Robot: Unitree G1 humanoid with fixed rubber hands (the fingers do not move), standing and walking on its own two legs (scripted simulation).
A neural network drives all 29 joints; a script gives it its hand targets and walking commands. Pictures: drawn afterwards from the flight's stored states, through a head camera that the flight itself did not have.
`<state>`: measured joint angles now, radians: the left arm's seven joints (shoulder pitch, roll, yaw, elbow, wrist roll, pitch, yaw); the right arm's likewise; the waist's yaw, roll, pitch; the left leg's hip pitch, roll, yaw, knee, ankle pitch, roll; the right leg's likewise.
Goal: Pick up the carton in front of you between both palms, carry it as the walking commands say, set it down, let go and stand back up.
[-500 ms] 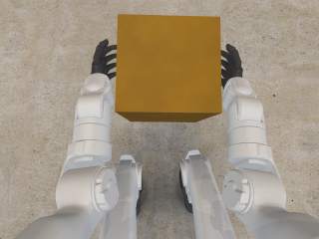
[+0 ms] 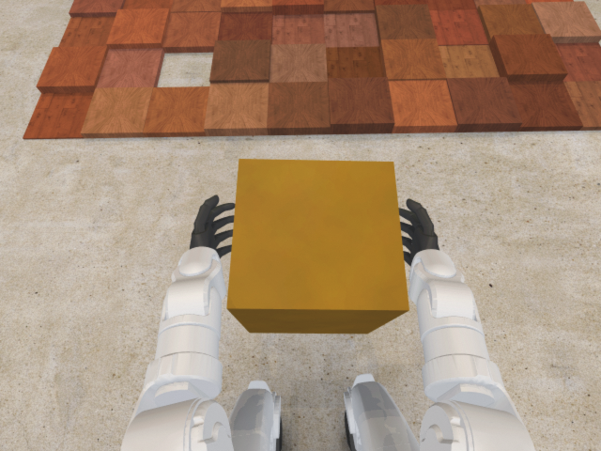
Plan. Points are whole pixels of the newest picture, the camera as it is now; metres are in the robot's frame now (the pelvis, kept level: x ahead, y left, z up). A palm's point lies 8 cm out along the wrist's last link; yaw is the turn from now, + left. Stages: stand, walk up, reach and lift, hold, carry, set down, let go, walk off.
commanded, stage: reach and lift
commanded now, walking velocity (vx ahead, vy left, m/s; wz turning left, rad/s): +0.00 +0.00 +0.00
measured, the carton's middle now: (312, 258) +0.39 -0.01 -0.09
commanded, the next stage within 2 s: hold in 1.48 s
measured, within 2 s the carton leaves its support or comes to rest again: neither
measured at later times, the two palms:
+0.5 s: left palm (160, 249) +0.33 +0.14 +0.11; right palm (464, 243) +0.32 -0.16 +0.10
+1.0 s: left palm (150, 249) +0.32 +0.15 +0.13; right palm (466, 239) +0.32 -0.16 +0.12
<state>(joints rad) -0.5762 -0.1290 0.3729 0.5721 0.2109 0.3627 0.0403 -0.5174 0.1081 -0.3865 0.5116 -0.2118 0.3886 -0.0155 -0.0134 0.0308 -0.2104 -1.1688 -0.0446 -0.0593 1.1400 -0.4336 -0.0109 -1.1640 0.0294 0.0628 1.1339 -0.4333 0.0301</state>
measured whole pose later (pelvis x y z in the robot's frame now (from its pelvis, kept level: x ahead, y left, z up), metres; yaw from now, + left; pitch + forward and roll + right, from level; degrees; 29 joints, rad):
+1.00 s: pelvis +0.02 +0.00 +0.10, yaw +0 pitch -4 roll +0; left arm -0.34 -0.17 0.31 0.37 0.29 0.60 -0.01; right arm -0.32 0.16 -0.30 0.36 -0.30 0.62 0.03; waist -0.01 0.01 0.05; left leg -0.18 -0.02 -0.08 0.47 -0.22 0.00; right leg -0.17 0.01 0.06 0.46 -0.22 0.02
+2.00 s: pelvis +0.02 +0.00 +0.11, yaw +1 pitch -8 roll +0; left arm -0.26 -0.15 0.23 0.22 0.26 0.74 -0.02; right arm -0.24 0.15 -0.21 0.19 -0.25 0.78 0.01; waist 0.00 0.01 0.05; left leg -0.07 -0.02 -0.09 0.41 -0.20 -0.01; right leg -0.05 0.01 0.05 0.38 -0.19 0.01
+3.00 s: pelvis +0.09 +0.01 +0.10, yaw -2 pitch +4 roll -1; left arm -0.12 -0.13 0.14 -0.19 0.12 0.95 0.04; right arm -0.12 0.13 -0.07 -0.18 -0.15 0.97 -0.06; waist 0.01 0.03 -0.16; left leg -0.21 0.03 0.03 0.46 -0.31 0.01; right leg -0.38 -0.03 -0.06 0.70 -0.46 -0.01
